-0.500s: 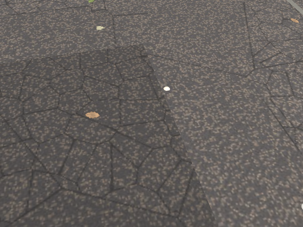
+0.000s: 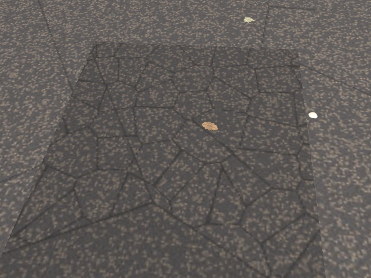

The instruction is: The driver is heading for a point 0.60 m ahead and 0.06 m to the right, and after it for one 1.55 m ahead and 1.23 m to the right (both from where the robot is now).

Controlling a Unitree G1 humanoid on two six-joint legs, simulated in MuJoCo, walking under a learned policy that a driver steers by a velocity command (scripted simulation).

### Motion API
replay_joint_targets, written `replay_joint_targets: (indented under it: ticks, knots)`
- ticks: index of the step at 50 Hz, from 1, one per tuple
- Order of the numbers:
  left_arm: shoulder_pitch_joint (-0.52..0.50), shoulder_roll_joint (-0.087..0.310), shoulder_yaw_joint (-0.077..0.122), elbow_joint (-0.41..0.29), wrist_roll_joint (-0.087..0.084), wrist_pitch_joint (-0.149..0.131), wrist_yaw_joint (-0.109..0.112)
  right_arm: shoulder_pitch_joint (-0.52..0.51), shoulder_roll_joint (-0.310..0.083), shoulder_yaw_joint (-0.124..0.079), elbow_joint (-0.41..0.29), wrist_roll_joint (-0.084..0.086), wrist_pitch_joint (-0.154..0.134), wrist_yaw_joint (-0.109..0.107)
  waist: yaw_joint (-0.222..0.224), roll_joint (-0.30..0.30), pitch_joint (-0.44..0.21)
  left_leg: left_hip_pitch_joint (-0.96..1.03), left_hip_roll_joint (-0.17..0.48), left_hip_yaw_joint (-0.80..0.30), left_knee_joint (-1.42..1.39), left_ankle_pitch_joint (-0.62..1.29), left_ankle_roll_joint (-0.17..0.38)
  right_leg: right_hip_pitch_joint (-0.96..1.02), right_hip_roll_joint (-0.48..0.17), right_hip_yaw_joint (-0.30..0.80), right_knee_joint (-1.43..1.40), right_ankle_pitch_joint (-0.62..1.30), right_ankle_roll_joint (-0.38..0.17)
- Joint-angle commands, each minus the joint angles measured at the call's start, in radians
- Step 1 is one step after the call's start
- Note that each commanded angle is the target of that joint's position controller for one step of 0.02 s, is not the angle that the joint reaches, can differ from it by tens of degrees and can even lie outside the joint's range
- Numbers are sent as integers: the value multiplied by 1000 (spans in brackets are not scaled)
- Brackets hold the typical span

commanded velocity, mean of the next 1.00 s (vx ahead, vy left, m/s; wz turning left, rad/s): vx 0.36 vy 0.00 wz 0.11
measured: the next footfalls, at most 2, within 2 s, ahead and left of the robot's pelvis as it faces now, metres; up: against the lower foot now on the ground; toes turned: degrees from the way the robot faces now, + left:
left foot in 0.10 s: +0.06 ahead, +0.11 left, +0.00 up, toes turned +2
right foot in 0.62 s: +0.30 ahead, -0.09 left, +0.00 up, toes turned +1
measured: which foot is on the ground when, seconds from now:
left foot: up 0.00-0.08, down 0.10-0.64, up 0.66-1.00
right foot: down 0.00-0.10, up 0.12-0.60, down 0.62-1.00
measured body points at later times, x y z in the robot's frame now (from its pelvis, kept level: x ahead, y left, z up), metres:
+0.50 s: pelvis +0.11 +0.02 +0.00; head +0.12 +0.02 +0.45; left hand +0.23 +0.29 -0.11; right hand +0.13 -0.25 -0.13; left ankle +0.02 +0.11 -0.74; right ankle +0.22 -0.11 -0.71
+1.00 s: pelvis +0.36 -0.02 +0.00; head +0.39 -0.03 +0.45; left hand +0.30 +0.22 -0.13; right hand +0.53 -0.25 -0.13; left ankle +0.51 +0.12 -0.69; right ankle +0.26 -0.10 -0.74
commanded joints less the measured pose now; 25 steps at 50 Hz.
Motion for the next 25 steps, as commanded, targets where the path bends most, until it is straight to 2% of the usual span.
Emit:
replay_joint_targets:
  ticks: [1,3,4,5,6,7,8,9,10,11,12,14,20,25]
  knots:
    - [27,189,50,-35,-1,-5,-10,-29,-47,0,-86,6,-14,-6,18,-217,-101,62,-33,66,-136,-21,32,91,-226,125,-8,710,-159]
    - [21,194,52,-27,-11,2,-14,-4,-49,2,-81,2,-23,-17,-1,-209,-107,145,-47,75,-289,34,58,81,-219,128,60,680,-138]
    - [17,191,50,-24,-16,5,-14,37,-45,5,-68,-9,-36,-24,-33,-169,-134,260,-54,73,-446,153,76,29,-206,108,113,525,-104]
    - [47,151,38,-22,-10,5,-16,78,-83,0,-57,-24,-52,-33,-50,-52,-185,434,30,-54,-536,209,101,-85,-172,69,223,306,-55]
    - [56,25,-1,-85,2,6,-29,126,-194,-18,-73,-29,-65,-41,-42,235,-253,635,347,-458,-573,257,197,-353,-47,-29,475,-279,12]
    - [5,116,20,-85,17,24,-23,218,-239,-38,-33,7,-63,-45,-118,208,-222,537,418,-556,-601,221,337,-434,18,70,585,-397,8]
    - [-28,146,31,-79,15,29,-30,201,-174,-17,-17,7,-64,-46,-100,120,-117,492,363,-489,-631,69,336,-474,-19,121,624,-324,2]
    - [-49,140,31,-73,6,21,-43,146,-116,2,-15,0,-67,-46,-77,101,-29,412,303,-418,-677,-57,298,-481,-35,134,591,-230,-4]
    - [-38,144,35,-57,3,11,-54,90,-93,12,-22,-5,-70,-50,-47,107,4,386,244,-364,-715,-89,252,-466,-44,134,550,-149,-4]
    - [-9,145,37,-37,15,5,-62,82,-83,17,-19,-2,-81,-57,-36,126,12,382,210,-319,-731,-20,236,-446,-44,123,541,-84,3]
    - [19,140,37,-13,20,2,-67,87,-83,19,-12,-3,-93,-56,-27,106,-11,392,191,-281,-729,65,232,-424,-37,115,551,-36,7]
    - [28,121,36,0,18,-2,-72,113,-93,16,5,1,-116,-50,-20,66,-40,410,189,-244,-730,129,241,-422,-34,109,540,8,17]
    - [-111,91,30,-36,12,-9,-73,191,-106,9,57,0,-138,-48,-61,69,17,409,213,-234,-781,52,269,-496,-46,104,363,88,50]
    - [-193,77,23,-72,7,-23,-72,236,-120,3,94,-4,-152,-48,-79,57,38,397,232,-208,-747,115,269,-436,-34,95,223,97,29]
